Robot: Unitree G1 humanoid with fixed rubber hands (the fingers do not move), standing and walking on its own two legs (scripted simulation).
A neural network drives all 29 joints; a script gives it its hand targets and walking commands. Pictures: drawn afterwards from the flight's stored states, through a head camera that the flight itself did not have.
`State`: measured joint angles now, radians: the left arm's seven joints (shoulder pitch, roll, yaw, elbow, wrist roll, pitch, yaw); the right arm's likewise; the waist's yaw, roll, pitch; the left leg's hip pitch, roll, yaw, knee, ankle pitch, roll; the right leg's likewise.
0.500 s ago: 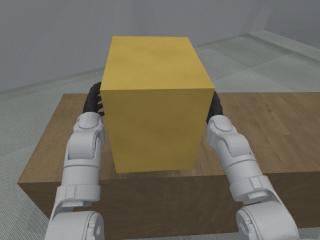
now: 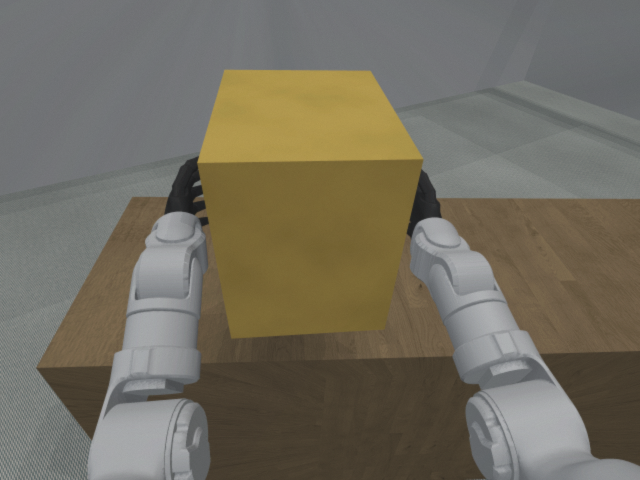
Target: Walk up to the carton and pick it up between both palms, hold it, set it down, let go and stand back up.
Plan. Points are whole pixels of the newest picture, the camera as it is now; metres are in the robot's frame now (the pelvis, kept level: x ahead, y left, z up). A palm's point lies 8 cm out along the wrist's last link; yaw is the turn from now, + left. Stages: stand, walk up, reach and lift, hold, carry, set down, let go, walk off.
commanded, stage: hold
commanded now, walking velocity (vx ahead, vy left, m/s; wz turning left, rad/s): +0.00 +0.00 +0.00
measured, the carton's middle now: (303, 198) +0.43 +0.00 +0.18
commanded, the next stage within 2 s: none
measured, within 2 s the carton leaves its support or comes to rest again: neither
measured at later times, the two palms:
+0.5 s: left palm (174, 218) +0.36 +0.16 +0.20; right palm (423, 217) +0.36 -0.14 +0.19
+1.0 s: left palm (169, 214) +0.36 +0.16 +0.21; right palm (421, 207) +0.36 -0.14 +0.21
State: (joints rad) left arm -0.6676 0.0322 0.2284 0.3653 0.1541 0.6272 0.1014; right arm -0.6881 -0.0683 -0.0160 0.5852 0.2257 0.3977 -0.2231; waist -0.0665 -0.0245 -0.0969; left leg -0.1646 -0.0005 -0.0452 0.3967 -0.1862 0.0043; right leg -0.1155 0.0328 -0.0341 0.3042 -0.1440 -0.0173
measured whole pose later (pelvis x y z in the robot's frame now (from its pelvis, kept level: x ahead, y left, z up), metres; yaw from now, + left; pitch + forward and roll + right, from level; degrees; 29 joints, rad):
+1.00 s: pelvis +0.00 +0.00 +0.00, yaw +0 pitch -4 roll -2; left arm -0.64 0.02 0.25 0.21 0.17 0.75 0.09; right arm -0.72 -0.08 0.00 0.50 0.29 0.50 -0.25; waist -0.07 -0.01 -0.10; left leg -0.14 0.00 -0.06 0.41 -0.20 0.00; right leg -0.08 0.04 -0.03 0.30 -0.14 -0.02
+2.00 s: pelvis +0.00 +0.00 +0.00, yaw +0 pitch -4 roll -2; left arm -0.64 0.02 0.25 0.18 0.18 0.77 0.07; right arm -0.69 -0.07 0.00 0.46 0.28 0.51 -0.26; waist -0.07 -0.02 -0.09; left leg -0.15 0.00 -0.07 0.41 -0.20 0.00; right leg -0.09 0.04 -0.02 0.30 -0.15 -0.02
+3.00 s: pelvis +0.00 +0.00 +0.00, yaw +0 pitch -4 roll -1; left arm -0.64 0.02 0.25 0.21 0.18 0.76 0.07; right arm -0.71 -0.08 0.01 0.49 0.29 0.51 -0.26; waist -0.07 -0.01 -0.10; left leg -0.15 -0.01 -0.07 0.41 -0.20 0.00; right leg -0.09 0.04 -0.01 0.30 -0.14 -0.02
